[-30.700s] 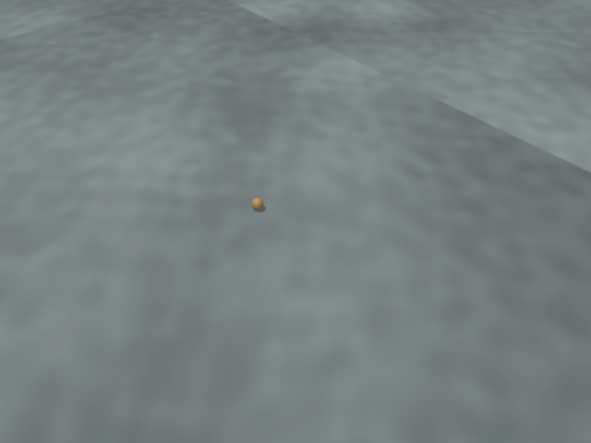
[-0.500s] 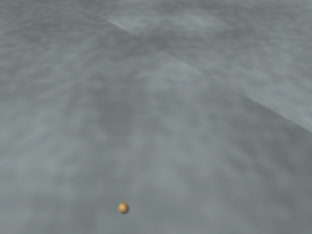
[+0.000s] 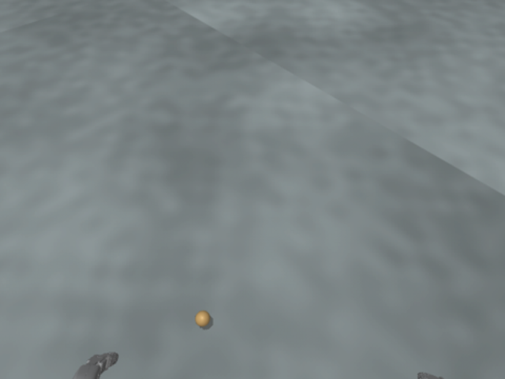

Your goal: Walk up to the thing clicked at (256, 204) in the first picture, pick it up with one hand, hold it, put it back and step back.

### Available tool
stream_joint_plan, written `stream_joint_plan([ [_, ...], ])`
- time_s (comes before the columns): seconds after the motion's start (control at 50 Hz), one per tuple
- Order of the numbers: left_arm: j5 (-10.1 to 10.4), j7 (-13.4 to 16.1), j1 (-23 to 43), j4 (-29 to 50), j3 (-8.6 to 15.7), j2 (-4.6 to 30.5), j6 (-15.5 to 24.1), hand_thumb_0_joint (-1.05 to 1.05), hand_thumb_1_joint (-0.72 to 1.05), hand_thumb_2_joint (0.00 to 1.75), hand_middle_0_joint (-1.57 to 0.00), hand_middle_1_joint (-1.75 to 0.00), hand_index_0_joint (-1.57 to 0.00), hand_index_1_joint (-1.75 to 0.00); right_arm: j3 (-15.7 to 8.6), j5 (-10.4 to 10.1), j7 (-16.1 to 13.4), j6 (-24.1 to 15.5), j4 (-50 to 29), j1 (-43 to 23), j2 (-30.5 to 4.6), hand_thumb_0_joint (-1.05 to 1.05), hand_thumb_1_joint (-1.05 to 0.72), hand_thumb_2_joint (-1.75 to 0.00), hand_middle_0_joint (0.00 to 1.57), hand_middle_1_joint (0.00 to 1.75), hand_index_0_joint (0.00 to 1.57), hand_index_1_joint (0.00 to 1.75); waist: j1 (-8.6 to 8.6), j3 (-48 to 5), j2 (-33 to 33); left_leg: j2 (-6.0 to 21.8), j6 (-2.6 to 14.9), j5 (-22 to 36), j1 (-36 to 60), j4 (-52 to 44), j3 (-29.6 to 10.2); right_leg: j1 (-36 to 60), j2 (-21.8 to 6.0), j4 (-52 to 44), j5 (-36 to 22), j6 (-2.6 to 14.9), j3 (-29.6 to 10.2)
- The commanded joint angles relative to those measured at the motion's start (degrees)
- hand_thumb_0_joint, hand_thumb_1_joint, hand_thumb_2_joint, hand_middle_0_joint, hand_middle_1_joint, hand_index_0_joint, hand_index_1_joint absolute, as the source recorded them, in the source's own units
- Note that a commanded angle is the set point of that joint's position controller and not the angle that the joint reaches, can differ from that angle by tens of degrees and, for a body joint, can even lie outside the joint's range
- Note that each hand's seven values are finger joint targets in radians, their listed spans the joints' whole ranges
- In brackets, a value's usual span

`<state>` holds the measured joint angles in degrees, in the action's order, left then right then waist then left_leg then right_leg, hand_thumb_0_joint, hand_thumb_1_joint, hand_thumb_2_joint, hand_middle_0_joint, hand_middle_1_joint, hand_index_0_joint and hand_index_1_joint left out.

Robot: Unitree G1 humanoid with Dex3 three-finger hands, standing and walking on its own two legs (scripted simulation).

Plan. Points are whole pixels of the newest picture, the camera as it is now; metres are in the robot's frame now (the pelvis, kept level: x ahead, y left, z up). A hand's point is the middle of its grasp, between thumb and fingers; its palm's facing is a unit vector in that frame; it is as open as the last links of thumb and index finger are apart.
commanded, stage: rise first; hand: left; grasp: from above
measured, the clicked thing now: (202, 318) +0.40 +0.22 -0.75
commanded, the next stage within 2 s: none
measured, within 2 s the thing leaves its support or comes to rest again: neither
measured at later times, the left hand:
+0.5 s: hand out of the picture +0.13 +0.26 -0.22, palm faces -0.16 -0.88 -0.45, open 13.7 cm
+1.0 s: hand (142, 373) +0.18 +0.29 -0.37, palm faces -0.43 -0.59 -0.68, open 14.2 cm
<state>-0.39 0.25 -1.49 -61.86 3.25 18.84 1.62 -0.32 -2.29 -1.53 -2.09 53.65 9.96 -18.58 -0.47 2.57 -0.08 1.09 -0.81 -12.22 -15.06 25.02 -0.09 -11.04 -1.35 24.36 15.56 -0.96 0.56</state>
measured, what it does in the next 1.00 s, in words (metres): lowers itself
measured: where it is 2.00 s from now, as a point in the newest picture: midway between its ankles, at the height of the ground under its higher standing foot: outside the picture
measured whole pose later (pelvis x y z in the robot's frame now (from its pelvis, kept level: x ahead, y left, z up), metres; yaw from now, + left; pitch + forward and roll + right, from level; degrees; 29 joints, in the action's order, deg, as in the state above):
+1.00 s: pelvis -0.05 +0.00 -0.22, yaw -2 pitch +31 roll -3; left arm -34.0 3.2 1.7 -35.4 7.4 25.3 2.6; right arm -3.1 0.8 3.1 -9.1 34.0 3.5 -16.0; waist -0.7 -11.1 0.0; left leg 2.2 -1.2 -37.1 -90.9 96.6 -3.4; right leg -85.4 0.2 96.2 42.1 -1.0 1.2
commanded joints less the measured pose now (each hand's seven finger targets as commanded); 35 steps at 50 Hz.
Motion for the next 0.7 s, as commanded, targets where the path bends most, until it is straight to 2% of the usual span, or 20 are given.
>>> stream_joint_plan([
  [0.0,-5.5,-1.8,5.5,-0.7,7.9,14.5,0.8,0.0,0.29,0.89,-0.17,-0.88,-0.18,-0.86,-4.5,1.1,-0.7,-1.7,-9.1,5.0,-7.2,0.0,-0.92,-0.91,0.2,0.3,0.2,0.3,-0.03,-13.2,1.3,-1.8,1.5,9.5,-2.8,7.6,1.9,-7.9,1.3,5.7,-12.5,1.75,0.4],
  [0.02,-6.6,-2.2,1.7,1.5,8.6,14.3,0.5,0.0,0.21,0.88,-0.16,-0.91,-0.18,-0.89,-4.9,1.2,-0.3,-1.7,-11.5,5.3,-7.0,0.0,-0.93,-0.91,0.2,0.3,0.2,0.3,1.81,-16.5,-1.5,-2.2,1.14,11.2,-2.9,8.9,2.0,-7.1,1.3,7.5,-13.3,2.08,0.4],
  [0.04,-7.3,-2.1,-0.3,3.3,9.2,14.2,0.0,0.0,0.13,0.89,-0.15,-0.95,-0.18,-0.92,-4.9,1.1,-0.1,-1.8,-13.4,5.3,-6.8,0.0,-0.93,-0.91,0.2,0.3,0.2,0.3,2.52,-18.2,-2.6,-2.3,0.86,12.5,-3.0,9.6,1.8,-7.0,1.5,8.7,-13.6,2.24,0.5],
  [0.08,-8.2,-1.8,-1.6,7.5,8.3,12.0,-2.0,0.0,-0.03,0.9,-0.13,-0.99,-0.15,-0.97,-5.3,0.7,0.3,-1.6,-15.8,4.8,-6.5,0.0,-0.92,-0.9,0.2,0.3,0.2,0.3,2.14,-17.9,-3.4,-1.9,0.83,14.1,-3.3,9.6,1.4,-8.5,2.0,9.3,-13.7,2.19,0.8],
  [0.1,-8.5,-1.8,-1.6,8.0,7.3,10.7,-3.5,0.0,-0.11,0.9,-0.14,-0.99,-0.16,-0.97,-5.3,0.5,0.5,-1.5,-16.9,4.4,-6.4,0.0,-0.92,-0.91,0.2,0.3,0.2,0.3,1.11,-16.5,-3.0,-1.6,0.81,13.6,-4.4,10.0,1.0,-10.0,2.2,9.6,-12.8,2.17,1.1],
  [0.16,-10.0,-1.1,-0.1,12.6,8.1,11.6,-6.1,0.0,-0.35,0.94,-0.12,-1.03,-0.12,-1.02,-5.2,0.5,1.2,-1.5,-20.4,2.8,-6.0,0.0,-0.92,-0.91,0.2,0.3,0.2,0.3,0.77,-15.1,-1.8,-1.1,0.88,10.2,-9.4,13.7,0.6,-15.0,2.6,13.2,-9.1,2.08,1.5],
  [0.2,-10.8,-0.7,-0.4,14.8,8.4,10.8,-6.8,0.0,-0.5,0.96,-0.1,-1.06,-0.1,-1.06,-5.2,0.7,1.5,-1.7,-21.5,3.8,-5.3,0.0,-0.9,-0.9,0.2,0.3,0.2,0.3,0.17,-15.5,-0.6,-1.1,1.17,6.7,-12.7,17.0,0.7,-18.2,2.4,16.0,-6.6,1.95,1.4],
  [0.22,-11.2,-0.4,-0.7,15.8,8.8,10.8,-6.8,0.0,-0.51,0.97,-0.09,-1.07,-0.09,-1.06,-5.3,0.8,1.6,-2.0,-22.0,3.8,-5.1,0.0,-0.89,-0.9,0.2,0.3,0.2,0.3,0.07,-15.2,0.1,-1.2,1.21,4.9,-14.7,18.8,0.8,-20.1,2.2,17.5,-5.2,1.77,1.2],
  [0.24,-11.7,-0.4,-0.8,18.0,9.6,11.6,-6.7,0.0,-0.51,0.98,-0.09,-1.06,-0.08,-1.07,-5.5,1.0,1.6,-2.4,-22.5,4.5,-4.9,0.0,-0.89,-0.9,0.2,0.3,0.2,0.3,-0.03,-17.3,-0.6,-1.0,1.35,4.5,-15.6,20.7,0.7,-21.7,2.2,19.5,-4.7,1.76,1.0],
  [0.26,-11.9,-0.4,0.8,23.2,9.7,11.9,-6.2,0.0,-0.51,0.98,-0.08,-1.07,-0.07,-1.07,-5.5,1.0,1.6,-2.8,-23.2,4.4,-4.7,0.0,-0.9,-0.9,0.2,0.3,0.2,0.3,0.25,-19.1,-2.6,-0.9,1.23,4.6,-15.7,22.2,0.7,-23.3,2.0,21.2,-4.5,1.87,0.8],
  [0.3,-12.4,-0.4,-1.7,25.7,9.4,10.9,-6.4,0.0,-0.54,1.0,-0.07,-1.07,-0.06,-1.08,-5.6,1.1,1.5,-3.6,-24.7,3.9,-4.5,0.0,-0.89,-0.9,0.2,0.3,0.2,0.3,-0.71,-19.1,-2.5,-0.6,1.17,3.2,-17.9,24.2,0.2,-26.2,2.2,23.5,-3.3,1.87,0.9],
  [0.36,-13.4,-0.4,-5.7,30.8,9.9,11.6,-7.1,0.0,-0.52,1.0,-0.06,-1.06,-0.05,-1.07,-5.8,1.3,1.1,-4.1,-25.6,4.0,-4.0,0.0,-0.88,-0.9,0.2,0.3,0.2,0.3,-0.27,-21.9,-2.9,-0.4,1.44,3.5,-19.8,27.5,0.0,-28.2,2.2,26.2,-3.4,1.71,0.8],
  [0.42,-14.2,-0.5,-9.3,33.8,9.5,10.9,-8.6,0.0,-0.54,1.01,-0.06,-1.05,-0.05,-1.07,-6.0,1.5,1.1,-4.6,-26.3,3.9,-4.0,0.0,-0.89,-0.9,0.2,0.3,0.2,0.3,-1.1,-22.0,-2.8,-0.1,1.63,2.2,-22.2,29.7,-0.4,-31.2,2.4,28.1,-2.1,1.67,0.8],
  [0.44,-14.5,-0.4,-10.0,35.6,10.1,11.4,-8.9,0.0,-0.53,1.0,-0.07,-1.05,-0.06,-1.06,-6.0,1.6,1.1,-4.9,-26.6,3.7,-3.9,0.0,-0.89,-0.9,0.2,0.3,0.2,0.3,-0.57,-23.3,-3.2,0.0,1.61,3.0,-22.2,30.2,-0.5,-31.3,2.3,29.1,-2.6,1.73,0.9],
  [0.46,-14.9,-0.3,-8.6,38.5,8.7,10.7,-8.8,0.0,-0.54,0.99,-0.07,-1.05,-0.06,-1.06,-5.9,1.6,1.0,-5.2,-27.8,2.8,-3.8,0.0,-0.89,-0.9,0.2,0.3,0.2,0.3,-0.98,-23.1,-3.8,0.0,1.57,2.9,-22.7,31.1,-0.4,-32.5,2.3,29.8,-2.6,1.72,0.9],
  [0.5,-15.3,-0.1,-11.5,36.7,9.4,10.7,-9.5,0.0,-0.55,0.98,-0.07,-1.06,-0.07,-1.06,-5.8,1.7,0.9,-5.7,-27.1,2.9,-3.8,0.0,-0.9,-0.9,0.2,0.3,0.2,0.3,-1.66,-22.5,-3.1,0.0,1.79,2.1,-25.0,32.9,-0.7,-34.4,2.5,31.1,-2.0,1.66,1.1],
  [0.58,-16.6,0.2,-13.8,41.5,9.5,11.1,-9.8,0.0,-0.54,0.98,-0.06,-1.05,-0.06,-1.06,-5.5,1.9,1.1,-6.7,-29.0,1.2,-3.5,0.0,-0.88,-0.9,0.2,0.3,0.2,0.3,-0.59,-25.3,-4.2,0.0,1.96,3.6,-27.7,37.2,-0.4,-37.2,2.3,35.1,-3.0,1.62,1.0],
  [0.62,-17.2,0.4,-15.4,41.7,9.1,10.3,-10.0,0.0,-0.55,0.99,-0.06,-1.05,-0.06,-1.06,-5.5,2.0,1.4,-7.0,-28.7,1.5,-3.5,0.0,-0.88,-0.9,0.2,0.3,0.2,0.3,-1.28,-25.6,-3.1,0.1,2.02,3.4,-29.8,39.2,-1.0,-39.6,2.5,37.0,-2.4,1.54,1.3],
  [0.66,-18.5,0.7,-12.7,42.2,9.3,11.5,-9.5,0.0,-0.56,0.98,-0.07,-1.05,-0.06,-1.06,-5.5,2.1,1.7,-7.3,-28.5,1.0,-3.5,0.0,-0.88,-0.9,0.2,0.3,0.2,0.3,-1.21,-25.4,-4.0,0.0,1.99,1.7,-32.8,41.4,-1.0,-42.5,2.5,39.4,-1.0,1.69,1.2],
  [0.68,-19.1,0.6,-10.5,42.9,8.4,11.3,-8.9,0.0,-0.55,0.98,-0.06,-1.05,-0.05,-1.06,-5.3,2.1,1.8,-7.6,-29.4,-0.2,-3.5,0.0,-0.87,-0.89,0.2,0.3,0.2,0.3,-1.88,-25.6,-3.8,0.1,2.08,0.6,-34.5,42.8,-1.4,-44.9,2.6,41.0,0.1,1.76,1.4],
])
